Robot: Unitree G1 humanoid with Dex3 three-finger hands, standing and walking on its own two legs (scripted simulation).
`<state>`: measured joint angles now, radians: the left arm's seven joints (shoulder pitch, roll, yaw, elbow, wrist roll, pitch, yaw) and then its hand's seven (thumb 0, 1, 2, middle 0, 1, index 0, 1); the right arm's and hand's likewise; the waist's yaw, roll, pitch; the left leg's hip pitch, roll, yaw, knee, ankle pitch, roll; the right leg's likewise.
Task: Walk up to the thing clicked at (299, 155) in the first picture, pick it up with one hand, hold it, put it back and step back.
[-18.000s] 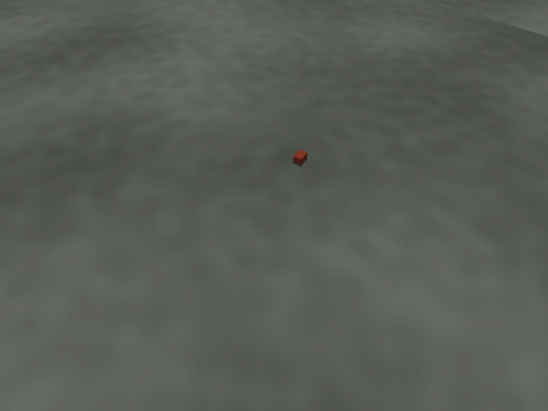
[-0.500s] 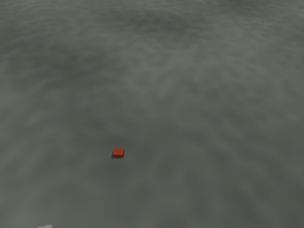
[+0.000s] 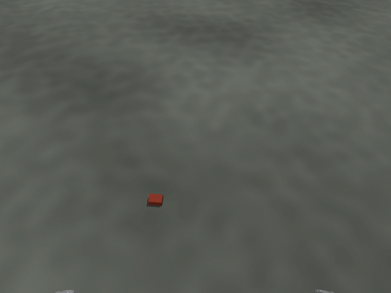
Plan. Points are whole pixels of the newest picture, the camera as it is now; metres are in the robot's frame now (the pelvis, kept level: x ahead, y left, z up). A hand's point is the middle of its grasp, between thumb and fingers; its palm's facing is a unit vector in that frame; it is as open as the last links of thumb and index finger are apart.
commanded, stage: walk up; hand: left
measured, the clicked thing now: (156, 199) +0.71 +0.23 -0.76
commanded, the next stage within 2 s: stand in 0.02 s
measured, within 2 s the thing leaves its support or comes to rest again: neither
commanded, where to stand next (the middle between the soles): +0.33 -0.01 m, yaw +0 degrees
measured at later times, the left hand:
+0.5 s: hand out of the picture +0.06 +0.24 -0.15, palm faces -0.03 -0.94 -0.34, open 7.4 cm
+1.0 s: hand out of the picture +0.07 +0.24 -0.15, palm faces -0.05 -0.94 -0.34, open 7.4 cm
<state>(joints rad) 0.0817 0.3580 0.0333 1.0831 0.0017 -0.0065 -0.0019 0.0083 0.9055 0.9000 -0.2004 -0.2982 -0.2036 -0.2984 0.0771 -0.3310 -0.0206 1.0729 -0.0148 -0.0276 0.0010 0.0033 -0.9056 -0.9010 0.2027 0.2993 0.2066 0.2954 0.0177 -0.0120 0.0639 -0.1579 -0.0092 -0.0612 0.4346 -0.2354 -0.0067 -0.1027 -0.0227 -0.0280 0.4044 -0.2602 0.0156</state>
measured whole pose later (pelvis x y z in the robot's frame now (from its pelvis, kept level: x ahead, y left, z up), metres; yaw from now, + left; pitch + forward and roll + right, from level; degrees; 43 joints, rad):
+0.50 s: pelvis -0.01 -0.01 +0.01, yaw -1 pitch -2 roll +0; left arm 0.10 0.35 0.00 1.14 0.01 -0.02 0.00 0.01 0.91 0.90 -0.20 -0.30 -0.20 -0.30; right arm 0.10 -0.35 -0.01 1.14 -0.01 -0.01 0.01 0.00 -0.91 -0.90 0.20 0.30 0.21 0.30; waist 0.00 0.00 0.06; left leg -0.12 0.01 -0.05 0.32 -0.16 -0.03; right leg -0.09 0.00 -0.02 0.31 -0.19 0.00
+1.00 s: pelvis -0.01 -0.02 +0.01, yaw -2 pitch -2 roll +0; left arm 0.11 0.35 -0.01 1.13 0.00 -0.01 0.00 0.01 0.91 0.90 -0.20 -0.30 -0.20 -0.30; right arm 0.12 -0.35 0.00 1.14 -0.01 -0.02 0.01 0.00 -0.91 -0.90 0.20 0.30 0.21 0.30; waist 0.00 0.00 0.05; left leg -0.12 0.02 -0.04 0.31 -0.16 -0.03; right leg -0.09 0.00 -0.01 0.32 -0.19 -0.01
